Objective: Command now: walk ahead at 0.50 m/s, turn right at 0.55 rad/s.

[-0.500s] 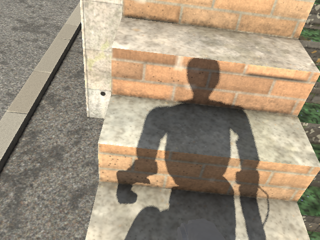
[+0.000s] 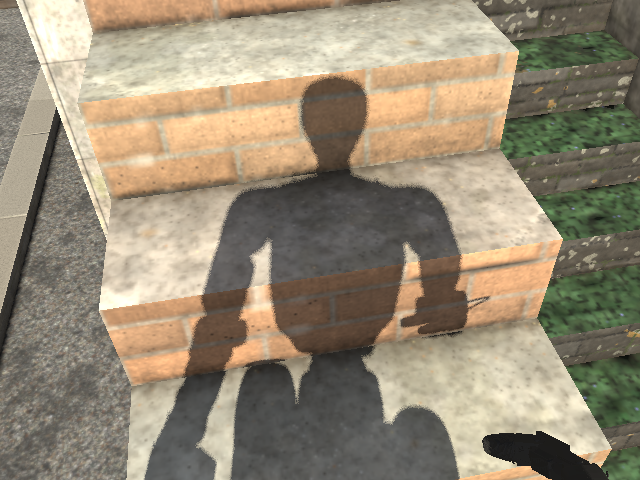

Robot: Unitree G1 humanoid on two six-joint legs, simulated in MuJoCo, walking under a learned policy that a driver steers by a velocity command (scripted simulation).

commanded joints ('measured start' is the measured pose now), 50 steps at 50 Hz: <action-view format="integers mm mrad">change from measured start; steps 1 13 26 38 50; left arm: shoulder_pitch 89 -334 -523 -87 191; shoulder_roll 104 14 -82 -111 94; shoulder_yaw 19 4 -109 -60 -42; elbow -16 -355 -541 -30 66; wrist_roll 13 16 -16 39 13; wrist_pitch -39 -114 36 -57 -64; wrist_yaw -3 -21 -46 -40 16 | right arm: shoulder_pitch -149 438 434 267 -226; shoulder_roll -9 -217 -150 54 43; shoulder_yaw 3 -114 -52 -29 17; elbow -122 184 381 95 -134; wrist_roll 3 63 99 81 101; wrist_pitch -4 50 -6 35 112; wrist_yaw -6 -23 -34 -25 -23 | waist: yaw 65 -224 -14 -121 -16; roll -123 22 -36 -9 -209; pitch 205 -275 43 148 157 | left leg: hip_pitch -478 1215 693 75 -50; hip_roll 26 288 106 -98 -14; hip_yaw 35 -720 208 -159 159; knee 262 -1507 -2117 13 -303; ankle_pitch -230 450 817 33 -204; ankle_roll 15 333 124 33 85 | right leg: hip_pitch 236 -674 -197 -162 160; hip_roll -299 41 -89 -406 -428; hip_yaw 437 206 -318 149 -238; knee -470 1459 556 -410 -838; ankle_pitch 315 295 62 273 492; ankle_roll -174 29 -60 -18 -15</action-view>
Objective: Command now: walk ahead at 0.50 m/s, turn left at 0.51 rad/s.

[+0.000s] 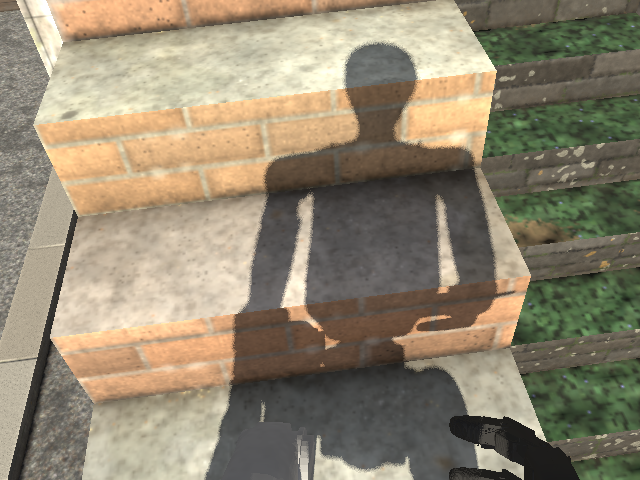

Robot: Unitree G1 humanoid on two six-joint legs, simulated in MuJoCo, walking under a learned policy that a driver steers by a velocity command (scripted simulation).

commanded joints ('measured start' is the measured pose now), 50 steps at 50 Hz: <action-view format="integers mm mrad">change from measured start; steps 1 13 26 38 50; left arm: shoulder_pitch -45 -289 -626 -256 40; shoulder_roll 145 -18 -41 -98 190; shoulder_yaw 21 -14 -68 13 70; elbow -67 -499 -649 -73 -119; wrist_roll -47 28 0 4 -39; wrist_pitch -3 34 91 31 -13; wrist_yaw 49 -3 -19 21 33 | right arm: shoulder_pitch -74 153 419 211 56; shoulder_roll -52 -114 -186 -30 -64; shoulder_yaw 9 -57 -58 -4 6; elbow -93 304 329 49 -70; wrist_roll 17 -48 6 -56 -35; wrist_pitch -1 -59 -100 -99 -38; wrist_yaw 14 -2 -42 9 44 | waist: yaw -67 81 -42 -160 -23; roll -143 -48 140 85 -89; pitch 21 171 -104 146 -189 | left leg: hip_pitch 447 623 1073 247 960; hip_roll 68 108 113 0 -47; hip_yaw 171 -472 -118 -299 227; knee -480 -1651 -1882 159 -801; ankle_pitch -200 -309 1117 136 -344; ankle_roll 46 49 32 -6 15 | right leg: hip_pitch -150 -957 -709 -513 -176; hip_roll -119 71 128 -111 -101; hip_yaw -107 303 11 490 122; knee -320 1811 1192 44 -53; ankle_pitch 624 155 -147 -132 1264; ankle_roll -154 -97 -174 -194 -288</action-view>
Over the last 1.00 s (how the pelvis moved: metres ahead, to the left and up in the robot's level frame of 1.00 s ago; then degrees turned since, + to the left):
0.56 -0.01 0.43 3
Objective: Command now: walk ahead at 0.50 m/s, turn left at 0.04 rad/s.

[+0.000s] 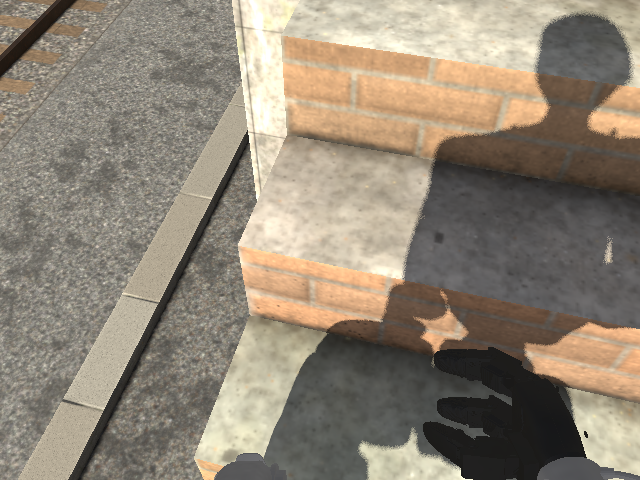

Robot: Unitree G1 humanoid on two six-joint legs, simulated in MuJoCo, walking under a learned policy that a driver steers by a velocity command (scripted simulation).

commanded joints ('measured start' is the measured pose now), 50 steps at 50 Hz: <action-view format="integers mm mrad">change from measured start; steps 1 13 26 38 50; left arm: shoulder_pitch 59 -135 -597 -213 140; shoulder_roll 301 -27 -32 22 26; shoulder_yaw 56 -5 -40 10 -19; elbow -108 -337 -632 -211 -59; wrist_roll -10 -14 -10 42 35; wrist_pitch -38 75 159 42 -3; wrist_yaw -4 -4 -36 -50 -11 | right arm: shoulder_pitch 444 378 490 286 -186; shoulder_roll -116 -87 -203 -6 36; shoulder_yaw -62 -80 -125 -43 -28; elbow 98 416 467 71 -53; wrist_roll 14 -51 18 -30 46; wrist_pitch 8 -94 -71 -73 44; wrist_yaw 12 -9 -56 -42 -51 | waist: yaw -190 17 -21 -137 20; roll -119 10 234 -27 -65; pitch -388 90 165 60 170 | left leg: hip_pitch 921 578 822 103 -199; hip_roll -186 249 253 -15 -220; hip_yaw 97 -204 234 -193 53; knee -285 -1073 -1640 701 567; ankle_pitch -38 7 284 476 259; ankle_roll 37 -34 -16 -21 -38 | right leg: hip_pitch -141 -964 -1010 -540 -389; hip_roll -180 148 -46 10 -60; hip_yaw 31 264 -4 569 246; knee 367 1826 1439 326 -13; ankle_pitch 1547 189 -226 -282 380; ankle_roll -200 -41 -135 -47 116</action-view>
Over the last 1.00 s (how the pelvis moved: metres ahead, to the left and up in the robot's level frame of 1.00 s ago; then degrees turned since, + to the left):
0.50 0.13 0.38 20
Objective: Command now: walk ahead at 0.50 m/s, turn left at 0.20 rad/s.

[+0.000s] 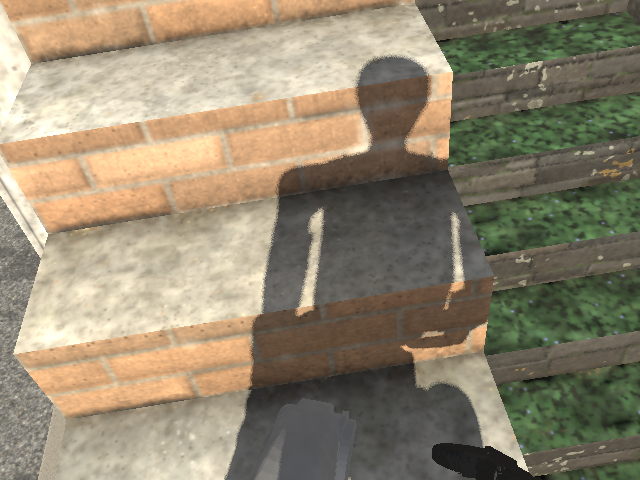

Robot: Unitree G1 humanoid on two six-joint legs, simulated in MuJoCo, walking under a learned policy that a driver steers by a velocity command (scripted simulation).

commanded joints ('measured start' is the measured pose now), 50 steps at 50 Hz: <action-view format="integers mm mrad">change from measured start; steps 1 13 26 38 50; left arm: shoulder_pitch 129 -361 -482 4 -382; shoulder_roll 90 23 194 256 341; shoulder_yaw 10 -11 -67 55 39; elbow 19 -385 -561 30 -307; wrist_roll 7 73 -41 55 43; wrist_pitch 7 -7 -77 -55 28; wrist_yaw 44 -9 -56 106 -9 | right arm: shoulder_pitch -256 175 297 -165 89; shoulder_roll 0 -218 -380 -167 -454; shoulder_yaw -2 -93 -183 21 -102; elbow -144 263 207 -213 136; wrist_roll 8 -29 -102 3 -69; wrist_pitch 21 -35 -53 -118 -68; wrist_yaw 11 4 -65 107 -62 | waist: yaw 8 -3 -31 -159 -42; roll -185 -88 -4 -65 -122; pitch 107 132 -341 -395 -146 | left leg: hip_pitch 148 874 1748 573 1625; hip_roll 28 329 88 43 246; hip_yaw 184 -744 -258 145 -154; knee -202 -1891 -1349 -1041 -1843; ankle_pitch -59 -606 1188 -506 849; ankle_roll -2 208 -21 4 79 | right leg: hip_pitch -138 -941 -516 543 -901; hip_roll -195 9 -96 -238 0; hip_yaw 67 116 14 -216 -36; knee -365 1700 -33 172 1020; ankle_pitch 798 411 61 2798 -427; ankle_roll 136 -2 33 266 93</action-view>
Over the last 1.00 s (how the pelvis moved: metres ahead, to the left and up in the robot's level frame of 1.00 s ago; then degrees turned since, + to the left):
0.45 -0.22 0.36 -21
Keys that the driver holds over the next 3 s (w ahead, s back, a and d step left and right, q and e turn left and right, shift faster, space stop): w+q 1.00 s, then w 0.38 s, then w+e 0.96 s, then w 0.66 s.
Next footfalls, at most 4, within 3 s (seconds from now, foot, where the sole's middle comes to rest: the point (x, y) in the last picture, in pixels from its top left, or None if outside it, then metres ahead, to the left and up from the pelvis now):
0.16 left None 0.19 0.05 -0.58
0.40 right None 0.29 -0.14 -0.33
0.56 right None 0.25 -0.18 -0.57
0.80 left None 0.38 -0.02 -0.39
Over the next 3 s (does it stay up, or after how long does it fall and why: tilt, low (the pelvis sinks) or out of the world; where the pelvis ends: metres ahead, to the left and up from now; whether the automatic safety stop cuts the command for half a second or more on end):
stays up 1.19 0.27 0.95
